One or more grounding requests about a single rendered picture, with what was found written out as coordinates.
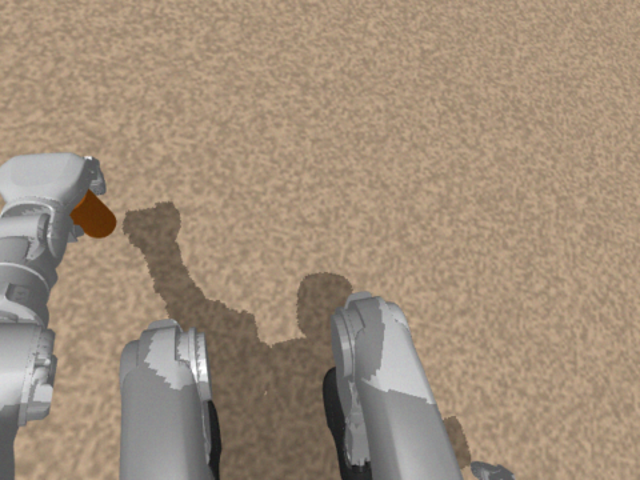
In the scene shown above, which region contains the can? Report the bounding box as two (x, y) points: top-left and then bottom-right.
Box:
(70, 189), (116, 238)

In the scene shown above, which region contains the right robot hand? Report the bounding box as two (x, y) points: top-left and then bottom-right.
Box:
(470, 461), (516, 480)

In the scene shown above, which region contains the left robot hand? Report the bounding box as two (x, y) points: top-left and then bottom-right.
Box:
(0, 152), (106, 243)

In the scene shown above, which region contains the left robot arm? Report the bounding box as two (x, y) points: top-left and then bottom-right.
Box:
(0, 197), (71, 480)

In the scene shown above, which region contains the right robot foot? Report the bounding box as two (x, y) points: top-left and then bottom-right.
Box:
(323, 367), (372, 480)

